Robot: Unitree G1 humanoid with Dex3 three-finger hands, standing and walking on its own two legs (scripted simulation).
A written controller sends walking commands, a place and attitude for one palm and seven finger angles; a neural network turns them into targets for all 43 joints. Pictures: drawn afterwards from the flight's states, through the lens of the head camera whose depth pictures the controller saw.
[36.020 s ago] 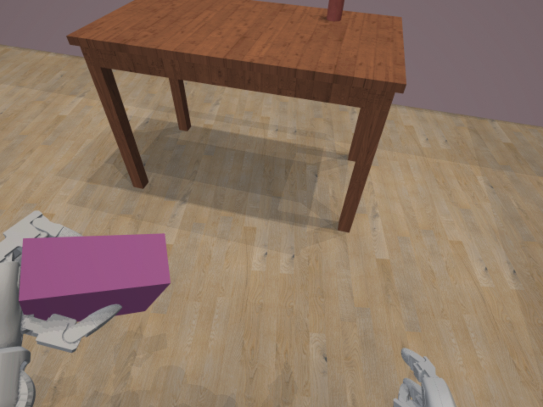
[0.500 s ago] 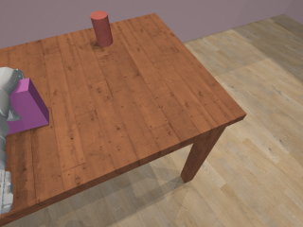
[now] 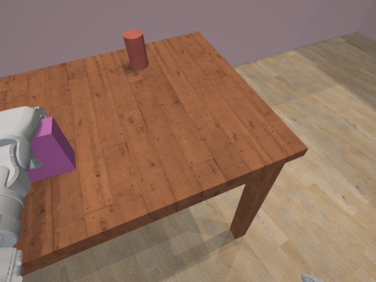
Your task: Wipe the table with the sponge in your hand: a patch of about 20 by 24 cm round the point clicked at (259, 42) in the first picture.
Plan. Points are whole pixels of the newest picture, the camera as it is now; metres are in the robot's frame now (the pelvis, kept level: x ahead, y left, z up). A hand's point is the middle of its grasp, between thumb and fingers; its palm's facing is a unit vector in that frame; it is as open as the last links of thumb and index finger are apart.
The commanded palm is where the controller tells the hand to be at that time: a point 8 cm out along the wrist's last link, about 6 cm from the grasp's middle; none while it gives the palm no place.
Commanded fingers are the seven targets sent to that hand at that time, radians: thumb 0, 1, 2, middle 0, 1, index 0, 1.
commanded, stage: wipe back along the first lane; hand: left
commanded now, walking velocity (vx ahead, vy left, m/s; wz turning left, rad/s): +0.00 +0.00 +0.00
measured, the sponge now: (38, 158) +0.35 +0.38 +0.05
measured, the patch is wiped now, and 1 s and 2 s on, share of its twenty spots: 0.95 0.95 0.95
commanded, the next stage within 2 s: lift the sponge slowly off the table in 1.00 s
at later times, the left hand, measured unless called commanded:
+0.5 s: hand (27, 161) +0.31 +0.35 +0.10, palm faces -0.02 +0.00 -1.00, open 9.8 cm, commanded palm +0.27 +0.34 +0.13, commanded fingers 0.00 0.10 1.30 -1.20 -1.60 -1.20 -1.60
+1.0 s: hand (21, 186) +0.26 +0.33 +0.10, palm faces +0.01 -0.01 -1.00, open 9.8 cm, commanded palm +0.22 +0.32 +0.14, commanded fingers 0.00 0.10 1.30 -1.20 -1.60 -1.20 -1.60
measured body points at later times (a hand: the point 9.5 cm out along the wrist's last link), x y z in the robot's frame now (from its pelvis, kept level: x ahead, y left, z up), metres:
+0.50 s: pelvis +0.01 +0.00 +0.00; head +0.04 -0.02 +0.45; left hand +0.31 +0.35 +0.15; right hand +0.19 -0.24 -0.12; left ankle -0.04 +0.10 -0.74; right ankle -0.04 -0.14 -0.74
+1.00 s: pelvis +0.00 +0.00 +0.00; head +0.02 -0.03 +0.45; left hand +0.25 +0.33 +0.16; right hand +0.21 -0.23 -0.10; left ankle -0.04 +0.10 -0.74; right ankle -0.04 -0.14 -0.74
